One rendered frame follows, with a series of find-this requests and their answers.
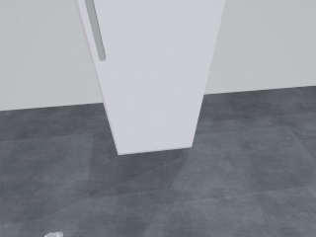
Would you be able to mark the fridge door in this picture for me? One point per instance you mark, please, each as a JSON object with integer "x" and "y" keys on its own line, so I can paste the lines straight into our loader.
{"x": 158, "y": 56}

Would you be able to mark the handle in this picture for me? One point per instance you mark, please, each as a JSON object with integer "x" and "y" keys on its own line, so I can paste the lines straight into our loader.
{"x": 91, "y": 10}

